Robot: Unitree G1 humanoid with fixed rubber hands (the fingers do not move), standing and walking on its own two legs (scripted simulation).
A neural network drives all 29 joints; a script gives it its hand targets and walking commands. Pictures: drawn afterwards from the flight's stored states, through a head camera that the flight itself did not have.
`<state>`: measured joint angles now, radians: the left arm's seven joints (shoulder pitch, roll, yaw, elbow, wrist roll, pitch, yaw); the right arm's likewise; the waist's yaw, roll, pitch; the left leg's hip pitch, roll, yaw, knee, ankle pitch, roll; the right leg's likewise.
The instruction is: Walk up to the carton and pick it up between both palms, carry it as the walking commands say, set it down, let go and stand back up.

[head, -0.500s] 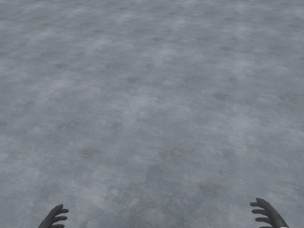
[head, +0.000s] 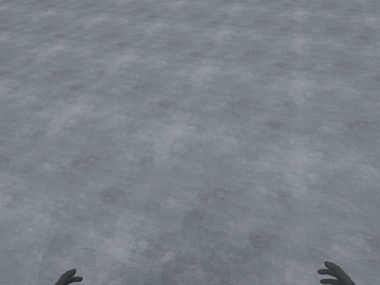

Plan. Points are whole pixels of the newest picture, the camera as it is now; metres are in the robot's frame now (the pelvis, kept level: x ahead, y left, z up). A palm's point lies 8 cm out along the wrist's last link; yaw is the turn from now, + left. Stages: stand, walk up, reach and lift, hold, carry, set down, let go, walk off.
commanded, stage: stand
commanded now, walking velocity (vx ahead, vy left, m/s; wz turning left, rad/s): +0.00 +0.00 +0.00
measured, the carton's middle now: out of the picture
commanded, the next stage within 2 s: walk up in 0.84 s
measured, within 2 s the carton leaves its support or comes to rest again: neither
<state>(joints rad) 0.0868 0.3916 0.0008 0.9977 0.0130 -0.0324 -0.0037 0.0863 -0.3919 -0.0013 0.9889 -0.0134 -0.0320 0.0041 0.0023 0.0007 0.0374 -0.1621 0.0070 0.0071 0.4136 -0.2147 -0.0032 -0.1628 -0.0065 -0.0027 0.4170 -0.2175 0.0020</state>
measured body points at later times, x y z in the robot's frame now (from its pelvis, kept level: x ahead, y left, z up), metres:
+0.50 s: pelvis +0.00 +0.00 +0.00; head +0.01 +0.00 +0.45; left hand +0.11 +0.32 -0.11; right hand +0.11 -0.32 -0.11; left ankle +0.01 +0.12 -0.74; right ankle +0.01 -0.12 -0.74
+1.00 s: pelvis +0.01 +0.00 +0.00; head +0.01 +0.00 +0.45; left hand +0.12 +0.32 -0.11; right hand +0.12 -0.32 -0.11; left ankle +0.01 +0.12 -0.74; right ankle +0.01 -0.12 -0.74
